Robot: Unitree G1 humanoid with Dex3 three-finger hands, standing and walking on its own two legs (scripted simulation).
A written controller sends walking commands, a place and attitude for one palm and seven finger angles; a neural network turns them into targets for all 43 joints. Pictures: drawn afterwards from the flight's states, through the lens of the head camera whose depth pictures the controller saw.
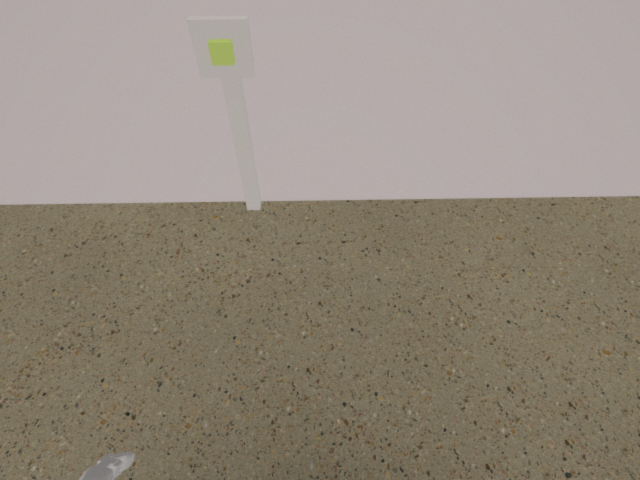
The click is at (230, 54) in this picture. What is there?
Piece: button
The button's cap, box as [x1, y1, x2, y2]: [208, 39, 234, 65]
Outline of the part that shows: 209,39 208,46 212,65 233,64 234,56 231,39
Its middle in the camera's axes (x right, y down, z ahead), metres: -0.31 -0.58 +1.21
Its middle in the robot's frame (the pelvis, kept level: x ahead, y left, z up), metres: +1.29 +0.37 -0.04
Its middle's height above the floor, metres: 0.73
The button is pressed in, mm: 0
